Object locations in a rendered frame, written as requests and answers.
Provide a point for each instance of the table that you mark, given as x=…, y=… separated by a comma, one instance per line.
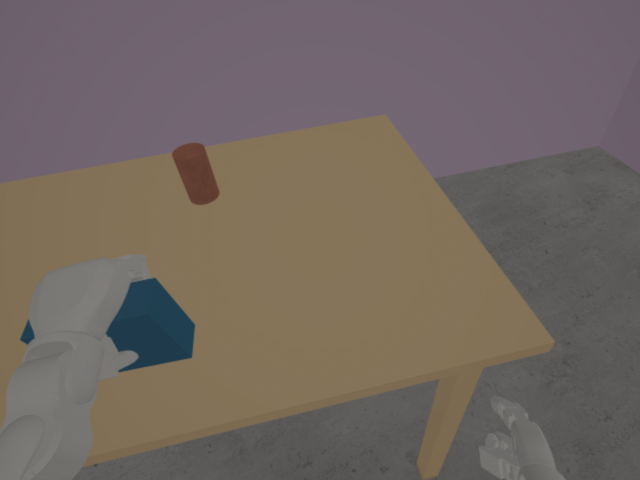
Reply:
x=331, y=267

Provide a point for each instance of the robot left hand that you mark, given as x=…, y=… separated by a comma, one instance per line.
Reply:
x=85, y=297

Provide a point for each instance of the sponge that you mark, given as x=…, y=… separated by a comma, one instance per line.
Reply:
x=149, y=323

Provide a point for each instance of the robot right hand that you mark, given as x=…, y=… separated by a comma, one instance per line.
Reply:
x=504, y=456

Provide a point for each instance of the robot left forearm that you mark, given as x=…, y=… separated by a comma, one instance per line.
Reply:
x=47, y=434

